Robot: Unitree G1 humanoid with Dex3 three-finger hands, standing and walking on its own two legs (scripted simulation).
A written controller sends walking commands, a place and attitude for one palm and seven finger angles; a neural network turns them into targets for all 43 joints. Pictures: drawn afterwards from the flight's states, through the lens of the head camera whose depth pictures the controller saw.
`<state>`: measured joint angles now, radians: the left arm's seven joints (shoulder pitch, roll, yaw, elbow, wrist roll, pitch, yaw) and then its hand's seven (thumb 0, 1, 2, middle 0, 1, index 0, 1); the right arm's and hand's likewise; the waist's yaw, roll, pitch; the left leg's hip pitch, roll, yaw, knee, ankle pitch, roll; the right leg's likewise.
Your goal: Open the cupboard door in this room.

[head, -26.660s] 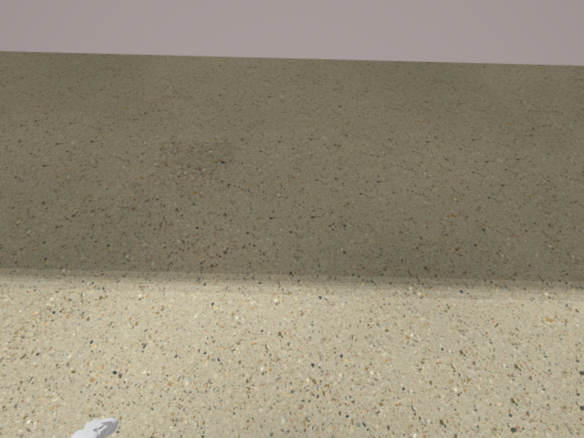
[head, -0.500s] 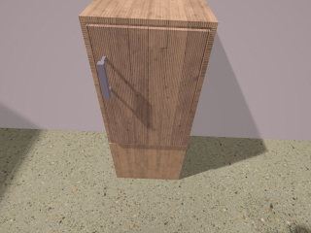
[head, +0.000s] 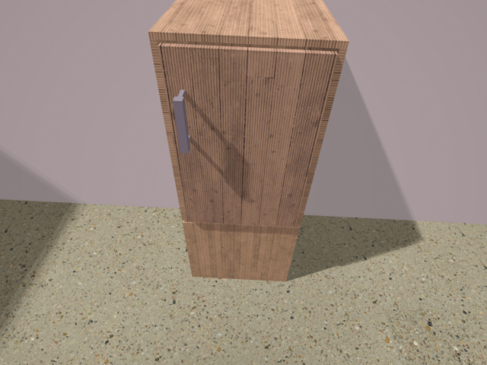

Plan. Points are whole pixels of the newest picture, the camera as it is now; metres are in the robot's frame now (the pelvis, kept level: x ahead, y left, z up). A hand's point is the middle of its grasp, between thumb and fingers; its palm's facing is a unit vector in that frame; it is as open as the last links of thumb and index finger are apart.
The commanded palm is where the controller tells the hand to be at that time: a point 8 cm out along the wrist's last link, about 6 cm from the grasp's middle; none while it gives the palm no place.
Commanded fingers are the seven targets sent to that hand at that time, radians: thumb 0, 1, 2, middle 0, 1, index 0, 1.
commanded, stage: shuffle to correct the standing spot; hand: left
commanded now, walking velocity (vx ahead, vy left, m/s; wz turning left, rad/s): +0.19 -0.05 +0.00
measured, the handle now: (183, 122) +0.63 +0.19 +0.08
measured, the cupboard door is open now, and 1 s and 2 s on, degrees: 0 0 0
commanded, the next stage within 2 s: come to a stop and stand still in 0.36 s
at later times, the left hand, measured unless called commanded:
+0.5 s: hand out of the picture +0.11 +0.18 -0.18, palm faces -0.04 -0.98 -0.18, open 7.2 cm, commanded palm none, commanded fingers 0.00 0.90 0.90 -0.20 -0.30 -0.20 -0.30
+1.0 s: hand (161, 359) +0.18 +0.17 -0.17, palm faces +0.08 -0.98 -0.17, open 7.2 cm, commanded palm none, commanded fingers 0.00 0.90 0.90 -0.20 -0.30 -0.20 -0.30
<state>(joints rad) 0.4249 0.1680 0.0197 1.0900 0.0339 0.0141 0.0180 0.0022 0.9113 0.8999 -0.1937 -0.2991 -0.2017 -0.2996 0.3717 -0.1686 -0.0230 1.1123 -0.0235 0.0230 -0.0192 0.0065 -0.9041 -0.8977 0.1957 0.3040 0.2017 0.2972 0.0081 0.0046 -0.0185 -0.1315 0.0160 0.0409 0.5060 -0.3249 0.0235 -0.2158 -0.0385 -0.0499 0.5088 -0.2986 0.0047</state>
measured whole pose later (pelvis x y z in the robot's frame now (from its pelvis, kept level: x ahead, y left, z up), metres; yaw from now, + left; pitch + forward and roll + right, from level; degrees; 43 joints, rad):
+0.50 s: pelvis +0.08 +0.00 +0.00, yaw -2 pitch -1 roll -1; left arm 0.28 0.17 0.06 1.07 0.03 0.02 0.00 0.05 0.97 0.90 -0.20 -0.30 -0.20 -0.30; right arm 0.46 -0.05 -0.01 1.15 -0.03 -0.07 -0.05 0.00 -0.90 -0.90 0.20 0.30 0.20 0.30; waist -0.05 0.00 0.05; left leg 0.01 0.03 0.12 0.38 -0.37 0.02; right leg -0.49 -0.07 -0.12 0.78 -0.28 -0.02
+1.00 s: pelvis +0.11 +0.00 +0.00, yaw +1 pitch -1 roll -1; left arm 0.19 0.15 0.05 0.95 0.02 0.04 0.03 -0.01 0.93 0.90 -0.20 -0.30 -0.20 -0.30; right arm 0.22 -0.15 -0.05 1.00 -0.03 0.00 -0.05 0.01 -0.93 -0.90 0.20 0.30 0.20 0.30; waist 0.00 -0.01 0.06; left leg -0.22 0.02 0.12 0.52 -0.28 0.05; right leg -0.36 -0.03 -0.04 0.77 -0.39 0.02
